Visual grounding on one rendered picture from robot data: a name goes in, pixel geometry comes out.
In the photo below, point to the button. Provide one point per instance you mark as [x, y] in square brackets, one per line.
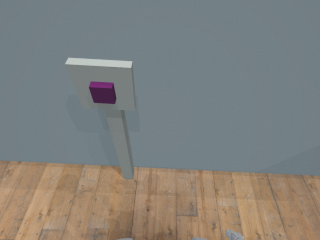
[103, 92]

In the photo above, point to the panel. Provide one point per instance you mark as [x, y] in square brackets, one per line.
[82, 72]

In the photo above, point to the robot right hand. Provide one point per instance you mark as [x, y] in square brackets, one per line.
[232, 235]

